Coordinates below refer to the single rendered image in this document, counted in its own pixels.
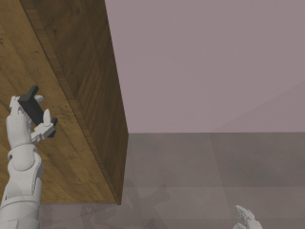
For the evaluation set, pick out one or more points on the handle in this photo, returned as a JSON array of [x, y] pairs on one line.
[[32, 108]]

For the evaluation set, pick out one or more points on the robot right hand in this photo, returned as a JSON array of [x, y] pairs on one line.
[[248, 218]]

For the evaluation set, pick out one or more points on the robot left hand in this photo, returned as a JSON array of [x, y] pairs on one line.
[[19, 125]]

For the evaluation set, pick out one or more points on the wardrobe door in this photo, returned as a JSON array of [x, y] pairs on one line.
[[71, 171]]

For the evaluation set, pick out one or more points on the robot left forearm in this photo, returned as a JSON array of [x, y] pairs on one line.
[[21, 200]]

